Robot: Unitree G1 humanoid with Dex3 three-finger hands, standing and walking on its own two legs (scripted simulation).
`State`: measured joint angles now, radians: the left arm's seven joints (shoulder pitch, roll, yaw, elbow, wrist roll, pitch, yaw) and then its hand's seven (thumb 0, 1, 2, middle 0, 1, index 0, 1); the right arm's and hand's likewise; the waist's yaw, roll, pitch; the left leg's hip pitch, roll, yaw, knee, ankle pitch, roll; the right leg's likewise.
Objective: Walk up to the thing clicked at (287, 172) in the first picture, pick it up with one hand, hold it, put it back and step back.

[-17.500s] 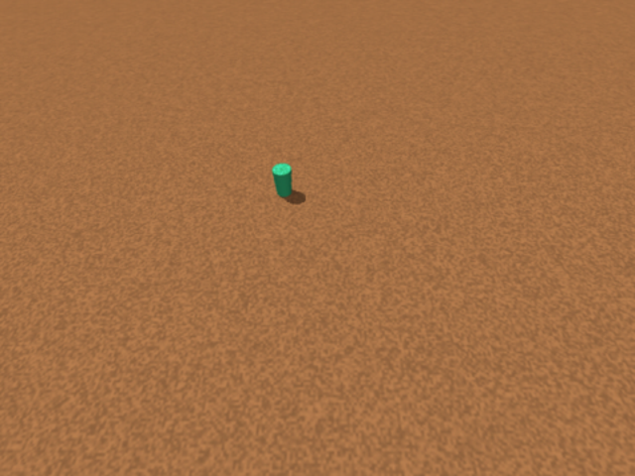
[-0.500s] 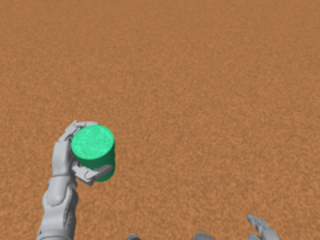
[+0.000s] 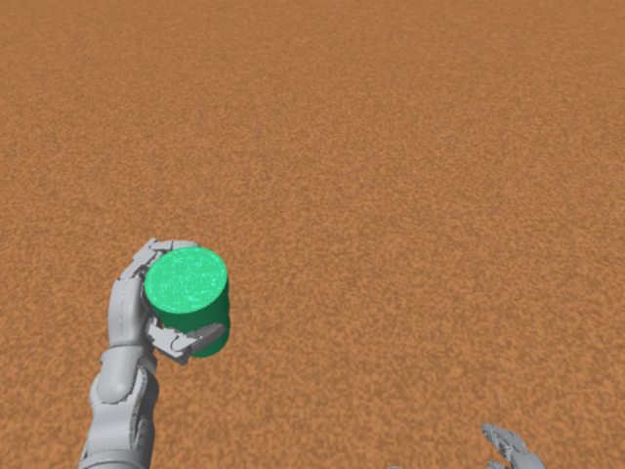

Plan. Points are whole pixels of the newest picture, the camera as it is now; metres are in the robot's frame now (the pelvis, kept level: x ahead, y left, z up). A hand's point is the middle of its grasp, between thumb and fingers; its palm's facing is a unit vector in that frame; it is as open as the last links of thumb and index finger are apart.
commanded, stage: hold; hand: left
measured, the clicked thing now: (196, 308) +0.33 +0.16 +0.03
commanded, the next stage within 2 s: none
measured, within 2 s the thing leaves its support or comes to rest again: neither
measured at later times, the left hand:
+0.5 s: hand (186, 298) +0.32 +0.17 +0.06, palm faces +0.07 -1.00 +0.02, open 11.7 cm
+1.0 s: hand (188, 297) +0.33 +0.16 +0.07, palm faces +0.07 -1.00 +0.02, open 11.7 cm
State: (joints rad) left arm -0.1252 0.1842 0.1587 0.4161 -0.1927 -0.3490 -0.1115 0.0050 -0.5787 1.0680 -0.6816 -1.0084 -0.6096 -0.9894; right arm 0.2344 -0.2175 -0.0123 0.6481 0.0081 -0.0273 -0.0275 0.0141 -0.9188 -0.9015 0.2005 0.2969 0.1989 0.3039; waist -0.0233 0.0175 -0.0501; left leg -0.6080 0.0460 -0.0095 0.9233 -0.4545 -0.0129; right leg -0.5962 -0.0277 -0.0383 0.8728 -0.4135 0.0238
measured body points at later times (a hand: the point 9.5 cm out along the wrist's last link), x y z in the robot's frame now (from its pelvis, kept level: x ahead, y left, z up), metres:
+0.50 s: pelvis +0.00 +0.00 +0.01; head +0.04 +0.01 +0.46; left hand +0.32 +0.22 +0.07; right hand +0.13 -0.24 -0.10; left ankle +0.01 +0.12 -0.69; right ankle +0.01 -0.14 -0.69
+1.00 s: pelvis +0.00 +0.00 +0.01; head +0.04 +0.00 +0.46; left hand +0.32 +0.22 +0.07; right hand +0.13 -0.25 -0.10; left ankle +0.01 +0.12 -0.69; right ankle +0.01 -0.14 -0.69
